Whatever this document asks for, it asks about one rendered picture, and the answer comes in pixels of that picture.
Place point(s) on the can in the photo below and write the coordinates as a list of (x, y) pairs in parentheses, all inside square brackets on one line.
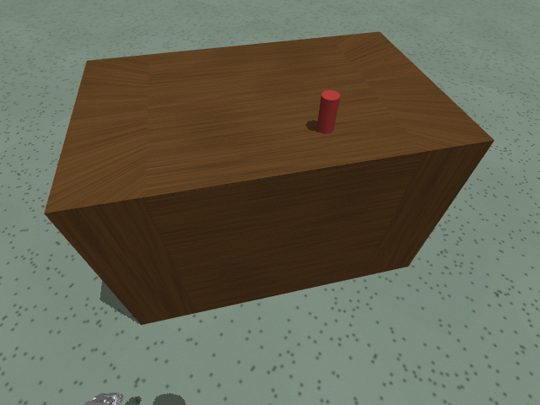
[(328, 111)]

